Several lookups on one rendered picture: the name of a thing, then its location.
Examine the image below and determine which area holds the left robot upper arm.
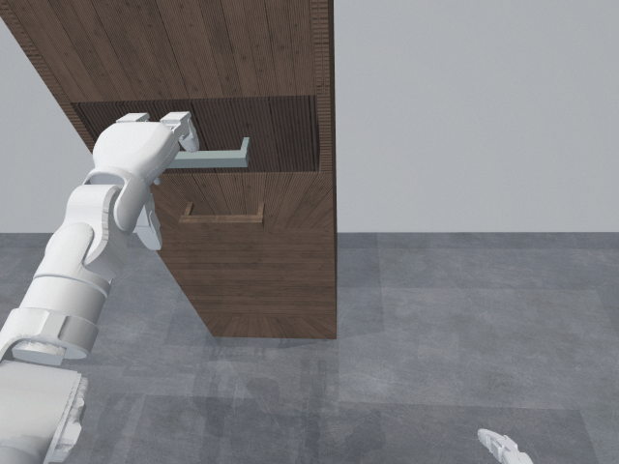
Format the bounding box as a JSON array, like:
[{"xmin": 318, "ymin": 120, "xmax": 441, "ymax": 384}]
[{"xmin": 0, "ymin": 360, "xmax": 90, "ymax": 464}]

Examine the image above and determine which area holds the drawer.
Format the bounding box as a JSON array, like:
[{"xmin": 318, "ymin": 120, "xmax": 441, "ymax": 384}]
[{"xmin": 74, "ymin": 95, "xmax": 320, "ymax": 174}]

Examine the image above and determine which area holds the cabinet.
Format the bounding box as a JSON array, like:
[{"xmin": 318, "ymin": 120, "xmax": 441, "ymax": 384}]
[{"xmin": 0, "ymin": 0, "xmax": 338, "ymax": 339}]

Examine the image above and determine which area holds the right robot hand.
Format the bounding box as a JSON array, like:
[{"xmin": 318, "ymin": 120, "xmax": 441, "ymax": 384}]
[{"xmin": 478, "ymin": 429, "xmax": 534, "ymax": 464}]

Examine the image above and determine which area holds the handle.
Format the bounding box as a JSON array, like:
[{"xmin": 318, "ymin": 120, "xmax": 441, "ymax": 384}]
[
  {"xmin": 167, "ymin": 137, "xmax": 251, "ymax": 168},
  {"xmin": 178, "ymin": 215, "xmax": 265, "ymax": 229}
]

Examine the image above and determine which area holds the left robot hand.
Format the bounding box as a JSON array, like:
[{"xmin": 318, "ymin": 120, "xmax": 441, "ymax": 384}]
[{"xmin": 93, "ymin": 112, "xmax": 199, "ymax": 250}]

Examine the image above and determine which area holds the left robot forearm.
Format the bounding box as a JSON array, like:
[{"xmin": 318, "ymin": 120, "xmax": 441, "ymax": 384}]
[{"xmin": 0, "ymin": 166, "xmax": 148, "ymax": 365}]

